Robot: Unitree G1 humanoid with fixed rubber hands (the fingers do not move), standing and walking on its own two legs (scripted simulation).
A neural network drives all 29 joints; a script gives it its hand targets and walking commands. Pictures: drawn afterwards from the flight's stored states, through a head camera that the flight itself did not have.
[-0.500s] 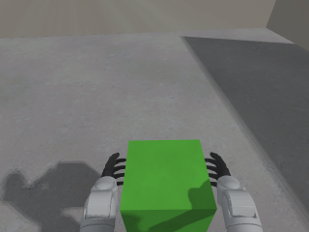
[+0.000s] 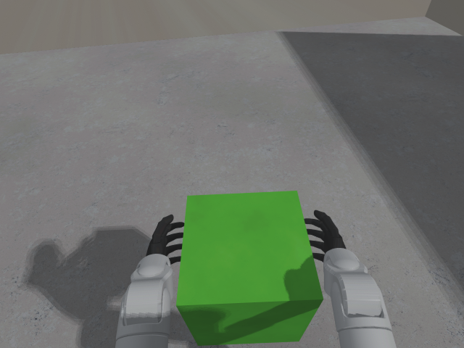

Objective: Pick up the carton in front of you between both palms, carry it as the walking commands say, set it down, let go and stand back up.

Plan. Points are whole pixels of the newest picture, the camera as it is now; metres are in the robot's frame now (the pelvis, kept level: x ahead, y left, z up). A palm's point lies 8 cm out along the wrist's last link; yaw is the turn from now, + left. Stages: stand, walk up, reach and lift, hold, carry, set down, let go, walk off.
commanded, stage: carry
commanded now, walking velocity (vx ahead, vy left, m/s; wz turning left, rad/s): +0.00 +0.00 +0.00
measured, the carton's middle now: (245, 271) +0.30 +0.01 -0.06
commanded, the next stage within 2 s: none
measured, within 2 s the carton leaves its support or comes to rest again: neither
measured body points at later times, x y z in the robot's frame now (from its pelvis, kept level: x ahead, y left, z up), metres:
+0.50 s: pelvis +0.18 +0.01 +0.01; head +0.18 +0.01 +0.46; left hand +0.49 +0.15 +0.04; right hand +0.48 -0.15 +0.04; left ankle +0.17 +0.10 -0.73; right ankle +0.09 -0.10 -0.72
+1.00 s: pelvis +0.22 -0.02 +0.01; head +0.22 -0.03 +0.46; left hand +0.52 +0.12 +0.04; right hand +0.51 -0.18 +0.03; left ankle +0.18 +0.11 -0.73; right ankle +0.17 -0.10 -0.73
